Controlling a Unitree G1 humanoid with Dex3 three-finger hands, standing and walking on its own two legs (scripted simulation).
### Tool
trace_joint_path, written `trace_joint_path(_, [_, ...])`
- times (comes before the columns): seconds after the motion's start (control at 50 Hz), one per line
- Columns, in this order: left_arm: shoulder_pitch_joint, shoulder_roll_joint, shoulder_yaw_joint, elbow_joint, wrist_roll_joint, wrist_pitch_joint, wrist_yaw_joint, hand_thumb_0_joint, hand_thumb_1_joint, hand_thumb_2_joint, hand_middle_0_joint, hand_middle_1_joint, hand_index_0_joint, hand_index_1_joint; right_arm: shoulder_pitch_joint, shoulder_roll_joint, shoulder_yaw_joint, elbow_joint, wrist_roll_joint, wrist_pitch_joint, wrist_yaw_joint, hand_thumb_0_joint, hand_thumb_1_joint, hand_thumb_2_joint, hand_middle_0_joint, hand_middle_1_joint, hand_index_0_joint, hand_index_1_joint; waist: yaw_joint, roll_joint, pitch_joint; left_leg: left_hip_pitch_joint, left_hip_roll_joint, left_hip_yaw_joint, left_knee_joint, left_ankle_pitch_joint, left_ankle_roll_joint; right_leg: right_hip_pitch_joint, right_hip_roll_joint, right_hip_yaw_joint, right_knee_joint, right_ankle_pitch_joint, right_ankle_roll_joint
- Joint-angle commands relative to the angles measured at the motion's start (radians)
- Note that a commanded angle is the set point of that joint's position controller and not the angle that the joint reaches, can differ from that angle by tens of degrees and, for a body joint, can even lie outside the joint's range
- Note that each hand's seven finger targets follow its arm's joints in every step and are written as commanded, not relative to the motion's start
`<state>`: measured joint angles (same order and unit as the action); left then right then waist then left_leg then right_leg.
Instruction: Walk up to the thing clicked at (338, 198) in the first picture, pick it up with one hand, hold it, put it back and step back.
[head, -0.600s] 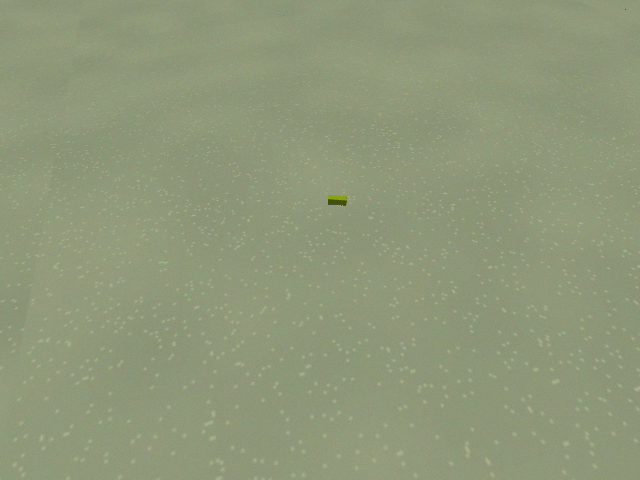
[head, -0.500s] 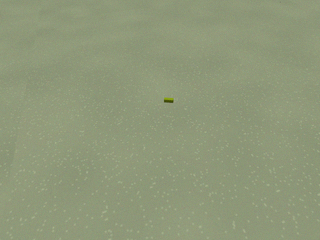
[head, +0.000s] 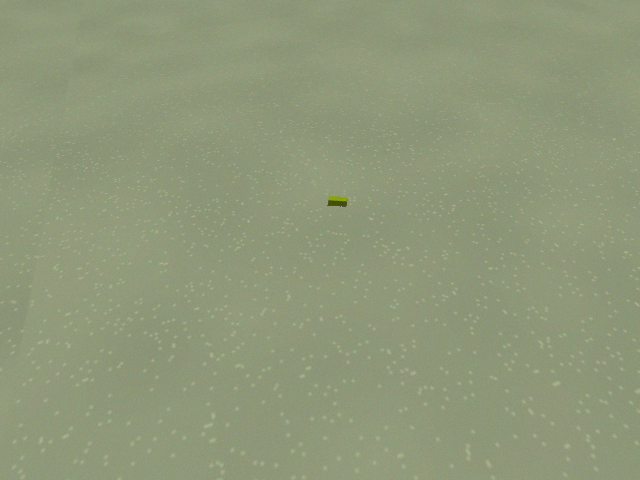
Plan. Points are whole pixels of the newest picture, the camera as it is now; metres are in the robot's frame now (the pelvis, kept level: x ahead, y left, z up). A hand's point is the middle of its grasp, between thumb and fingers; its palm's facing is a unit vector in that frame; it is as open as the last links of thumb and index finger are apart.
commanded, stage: stand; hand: left
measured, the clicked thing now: (337, 200) +1.43 -0.04 -0.77
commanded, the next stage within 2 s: walk up in 0.52 s
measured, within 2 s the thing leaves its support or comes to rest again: neither
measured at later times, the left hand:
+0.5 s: hand out of the picture +0.07 +0.25 -0.16, palm faces -0.02 -0.94 -0.34, open 7.4 cm
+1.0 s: hand (208, 470) +0.18 +0.18 -0.14, palm faces -0.04 -0.92 -0.40, open 7.4 cm
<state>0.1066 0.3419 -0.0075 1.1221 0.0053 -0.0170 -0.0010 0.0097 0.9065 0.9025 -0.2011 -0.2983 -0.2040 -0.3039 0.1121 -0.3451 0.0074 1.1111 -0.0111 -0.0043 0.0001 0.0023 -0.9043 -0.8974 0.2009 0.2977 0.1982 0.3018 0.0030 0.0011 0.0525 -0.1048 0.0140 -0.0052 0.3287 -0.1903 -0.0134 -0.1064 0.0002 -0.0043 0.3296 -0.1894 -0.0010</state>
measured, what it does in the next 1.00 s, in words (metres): walks ahead: right foot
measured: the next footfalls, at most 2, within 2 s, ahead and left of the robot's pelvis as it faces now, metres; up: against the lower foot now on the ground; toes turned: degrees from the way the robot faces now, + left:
right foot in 0.84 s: +0.18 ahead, -0.21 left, +0.00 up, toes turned -8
left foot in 1.26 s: +0.40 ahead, +0.02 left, +0.00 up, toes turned +1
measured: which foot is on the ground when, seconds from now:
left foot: down 0.00-0.84, up 0.86-1.00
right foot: down 0.00-0.56, up 0.58-0.82, down 0.84-1.00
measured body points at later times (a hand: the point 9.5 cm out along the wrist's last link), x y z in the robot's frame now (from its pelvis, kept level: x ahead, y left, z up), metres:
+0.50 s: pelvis +0.00 +0.00 +0.00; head +0.01 +0.00 +0.45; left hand +0.08 +0.30 -0.13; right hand +0.08 -0.30 -0.13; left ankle -0.01 +0.13 -0.75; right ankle -0.01 -0.12 -0.75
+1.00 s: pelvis +0.12 -0.10 -0.02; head +0.11 -0.12 +0.43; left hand +0.18 +0.23 -0.11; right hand +0.16 -0.44 -0.14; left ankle +0.11 +0.04 -0.69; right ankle +0.14 -0.21 -0.75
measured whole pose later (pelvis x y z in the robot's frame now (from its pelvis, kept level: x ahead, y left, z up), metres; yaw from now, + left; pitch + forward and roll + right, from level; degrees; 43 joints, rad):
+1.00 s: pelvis +0.12 -0.10 -0.02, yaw -4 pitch -3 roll +0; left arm 0.28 0.39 0.07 0.95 0.02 -0.06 -0.07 0.01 0.91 0.90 -0.20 -0.30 -0.20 -0.30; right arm 0.24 -0.46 -0.08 0.99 -0.02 -0.03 0.05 0.01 -0.91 -0.90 0.20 0.30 0.20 0.30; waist 0.03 0.07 0.05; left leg -0.40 0.04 -0.02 1.07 -0.37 0.03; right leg -0.24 -0.01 -0.07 0.55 -0.26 -0.03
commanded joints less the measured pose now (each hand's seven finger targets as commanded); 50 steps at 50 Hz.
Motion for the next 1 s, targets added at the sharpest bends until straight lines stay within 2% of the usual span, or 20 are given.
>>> trace_joint_path(0.0, [-0.032, 0.214, 0.045, -0.06, 0.003, -0.018, 0.012, 0.0, 0.9, 0.9, -0.2, -0.3, -0.2, -0.3, -0.036, -0.212, -0.041, -0.058, 0.003, -0.026, -0.011, 0.0, -0.9, -0.9, 0.2, 0.3, 0.2, 0.3, -0.001, 0.0, -0.078, 0.021, 0.113, -0.091, -0.036, 0.165, 0.039, 0.007, -0.126, 0.095, -0.048, 0.172, -0.027])
trace_joint_path(0.48, [-0.03, 0.22, 0.048, -0.059, 0.003, -0.016, 0.013, 0.0, 0.9, 0.9, -0.2, -0.3, -0.2, -0.3, -0.024, -0.209, -0.037, -0.055, 0.0, -0.026, -0.012, 0.0, -0.9, -0.9, 0.2, 0.3, 0.2, 0.3, -0.001, 0.009, -0.071, 0.01, 0.113, -0.094, -0.051, 0.15, 0.04, 0.023, -0.132, 0.101, -0.054, 0.168, -0.026])
trace_joint_path(0.5, [0.023, 0.318, 0.12, -0.136, 0.029, -0.023, -0.025, 0.0, 0.9, 0.9, -0.2, -0.3, -0.2, -0.3, 0.058, -0.319, -0.11, -0.108, -0.018, -0.052, 0.007, 0.0, -0.9, -0.9, 0.2, 0.3, 0.2, 0.3, -0.014, -0.028, -0.184, 0.078, 0.098, -0.112, 0.027, -0.358, 0.113, -0.03, -0.067, 0.103, 0.054, -0.338, -0.061])
trace_joint_path(0.52, [-0.02, 0.305, 0.121, -0.138, 0.04, -0.018, -0.039, 0.0, 0.9, 0.9, -0.2, -0.3, -0.2, -0.3, 0.111, -0.346, -0.128, -0.084, -0.028, -0.061, 0.014, 0.0, -0.9, -0.9, 0.2, 0.3, 0.2, 0.3, -0.046, 0.026, -0.114, 0.098, 0.143, -0.185, -0.019, -0.548, 0.145, -0.216, -0.058, 0.092, 0.141, -0.471, -0.066])
trace_joint_path(0.54, [-0.108, 0.269, 0.118, -0.179, 0.044, -0.015, -0.051, 0.0, 0.9, 0.9, -0.2, -0.3, -0.2, -0.3, 0.155, -0.36, -0.144, -0.083, -0.027, -0.065, 0.016, 0.0, -0.9, -0.9, 0.2, 0.3, 0.2, 0.3, -0.089, 0.099, -0.006, 0.149, 0.229, -0.31, -0.112, -0.639, 0.192, -0.445, -0.016, 0.032, 0.286, -0.405, -0.046])
trace_joint_path(0.56, [-0.147, 0.249, 0.118, -0.211, 0.046, -0.012, -0.057, 0.0, 0.9, 0.9, -0.2, -0.3, -0.2, -0.3, 0.177, -0.383, -0.162, -0.1, -0.03, -0.071, 0.017, 0.0, -0.9, -0.9, 0.2, 0.3, 0.2, 0.3, -0.111, 0.165, 0.076, 0.173, 0.374, -0.465, -0.199, -0.632, 0.265, -0.62, -0.019, 0.041, 0.504, -0.328, -0.03])
trace_joint_path(0.58, [-0.141, 0.256, 0.117, -0.226, 0.046, -0.019, -0.059, 0.0, 0.9, 0.9, -0.2, -0.3, -0.2, -0.3, 0.177, -0.386, -0.168, -0.116, -0.03, -0.083, 0.014, 0.0, -0.9, -0.9, 0.2, 0.3, 0.2, 0.3, -0.1, 0.101, 0.099, 0.168, 0.421, -0.503, -0.208, -0.562, 0.29, -0.672, -0.071, 0.124, 0.549, -0.303, -0.037])
trace_joint_path(0.6, [-0.114, 0.272, 0.12, -0.222, 0.041, -0.026, -0.064, 0.0, 0.9, 0.9, -0.2, -0.3, -0.2, -0.3, 0.155, -0.358, -0.158, -0.136, -0.023, -0.091, 0.013, 0.0, -0.9, -0.9, 0.2, 0.3, 0.2, 0.3, -0.072, 0.032, 0.073, 0.161, 0.385, -0.452, -0.198, -0.512, 0.271, -0.653, -0.088, 0.154, 0.582, -0.26, -0.036])
trace_joint_path(0.62, [-0.071, 0.275, 0.124, -0.222, 0.033, -0.025, -0.076, 0.0, 0.9, 0.9, -0.2, -0.3, -0.2, -0.3, 0.121, -0.349, -0.157, -0.156, -0.025, -0.094, 0.013, 0.0, -0.9, -0.9, 0.2, 0.3, 0.2, 0.3, -0.044, 0.06, 0.05, 0.137, 0.361, -0.393, -0.205, -0.514, 0.253, -0.616, -0.103, 0.154, 0.577, -0.235, -0.029])
trace_joint_path(0.66, [-0.005, 0.275, 0.127, -0.221, 0.027, -0.022, -0.1, 0.0, 0.9, 0.9, -0.2, -0.3, -0.2, -0.3, 0.033, -0.355, -0.159, -0.204, -0.032, -0.094, 0.022, 0.0, -0.9, -0.9, 0.2, 0.3, 0.2, 0.3, -0.002, 0.166, 0.048, 0.021, 0.312, -0.257, -0.225, -0.478, 0.226, -0.486, -0.114, 0.077, 0.495, -0.208, -0.008])
trace_joint_path(0.7, [0.002, 0.265, 0.131, -0.227, 0.03, -0.021, -0.114, 0.0, 0.9, 0.9, -0.2, -0.3, -0.2, -0.3, 0.011, -0.348, -0.16, -0.223, -0.039, -0.092, 0.031, 0.0, -0.9, -0.9, 0.2, 0.3, 0.2, 0.3, 0.006, 0.201, 0.052, -0.099, 0.247, -0.128, -0.189, -0.394, 0.19, -0.316, -0.103, 0.026, 0.379, -0.164, -0.002])
trace_joint_path(0.74, [0.047, 0.262, 0.139, -0.217, 0.029, -0.022, -0.114, 0.0, 0.9, 0.9, -0.2, -0.3, -0.2, -0.3, -0.001, -0.348, -0.161, -0.228, -0.04, -0.088, 0.035, 0.0, -0.9, -0.9, 0.2, 0.3, 0.2, 0.3, 0.029, 0.19, 0.04, -0.187, 0.215, -0.067, -0.134, -0.377, 0.166, -0.155, -0.078, -0.026, 0.315, -0.111, -0.001])
trace_joint_path(0.78, [0.165, 0.275, 0.151, -0.176, 0.032, -0.029, -0.102, 0.0, 0.9, 0.9, -0.2, -0.3, -0.2, -0.3, -0.028, -0.331, -0.154, -0.237, -0.038, -0.075, 0.035, 0.0, -0.9, -0.9, 0.2, 0.3, 0.2, 0.3, 0.091, 0.093, 0.003, -0.303, 0.166, 0.003, 0.047, -0.423, 0.149, 0.053, -0.036, -0.09, 0.236, -0.024, 0.0])
trace_joint_path(0.8, [0.301, 0.317, 0.173, -0.138, 0.034, -0.036, -0.087, 0.0, 0.9, 0.9, -0.2, -0.3, -0.2, -0.3, -0.007, -0.289, -0.139, -0.24, -0.043, -0.069, 0.033, 0.0, -0.9, -0.9, 0.2, 0.3, 0.2, 0.3, 0.148, -0.066, -0.058, -0.404, 0.116, 0.037, 0.302, -0.411, 0.127, 0.231, -0.013, -0.059, 0.248, -0.094, -0.006])
trace_joint_path(0.82, [0.419, 0.399, 0.2, -0.127, 0.044, -0.045, -0.065, 0.0, 0.9, 0.9, -0.2, -0.3, -0.2, -0.3, 0.03, -0.201, -0.108, -0.252, -0.038, -0.066, 0.035, 0.0, -0.9, -0.9, 0.2, 0.3, 0.2, 0.3, 0.199, -0.358, -0.081, -0.56, 0.002, 0.124, 0.666, -0.45, 0.102, 0.317, -0.113, 0.144, 0.067, -0.399, -0.042])
trace_joint_path(0.84, [0.387, 0.468, 0.198, -0.178, 0.044, -0.055, -0.056, 0.0, 0.9, 0.9, -0.2, -0.3, -0.2, -0.3, 0.031, -0.207, -0.1, -0.282, -0.008, -0.064, 0.036, 0.0, -0.9, -0.9, 0.2, 0.3, 0.2, 0.3, 0.173, -0.381, -0.071, -0.638, -0.086, -0.005, 0.852, -0.419, 0.062, 0.176, -0.369, 0.703, -0.231, -0.739, -0.155])
trace_joint_path(0.86, [0.235, 0.484, 0.188, -0.229, 0.026, -0.056, -0.058, 0.0, 0.9, 0.9, -0.2, -0.3, -0.2, -0.3, 0.012, -0.301, -0.128, -0.27, -0.013, -0.059, 0.032, 0.0, -0.9, -0.9, 0.2, 0.3, 0.2, 0.3, 0.106, -0.216, 0.039, -0.583, 0.02, -0.112, 0.887, -0.336, 0.055, -0.023, -0.435, 0.784, -0.278, -0.863, -0.223])
trace_joint_path(0.9, [0.118, 0.413, 0.169, -0.257, 0.013, -0.062, -0.051, 0.0, 0.9, 0.9, -0.2, -0.3, -0.2, -0.3, 0.097, -0.33, -0.134, -0.212, 0.003, -0.061, 0.042, 0.0, -0.9, -0.9, 0.2, 0.3, 0.2, 0.3, 0.022, -0.111, 0.068, -0.532, 0.077, -0.105, 0.845, -0.199, 0.055, -0.076, -0.336, 0.543, -0.2, -0.651, -0.194])
trace_joint_path(0.94, [0.114, 0.36, 0.154, -0.263, 0.01, -0.068, -0.048, 0.0, 0.9, 0.9, -0.2, -0.3, -0.2, -0.3, 0.178, -0.307, -0.129, -0.179, 0.003, -0.058, 0.051, 0.0, -0.9, -0.9, 0.2, 0.3, 0.2, 0.3, -0.003, -0.135, 0.045, -0.444, 0.095, -0.085, 0.748, -0.14, 0.047, -0.12, -0.269, 0.363, -0.177, -0.475, -0.177])
trace_joint_path(0.98, [0.128, 0.345, 0.148, -0.271, 0.009, -0.076, -0.049, 0.0, 0.9, 0.9, -0.2, -0.3, -0.2, -0.3, 0.186, -0.293, -0.132, -0.192, -0.006, -0.053, 0.066, 0.0, -0.9, -0.9, 0.2, 0.3, 0.2, 0.3, -0.001, -0.14, 0.053, -0.413, 0.097, -0.047, 0.663, -0.107, 0.025, -0.144, -0.242, 0.269, -0.181, -0.391, -0.194])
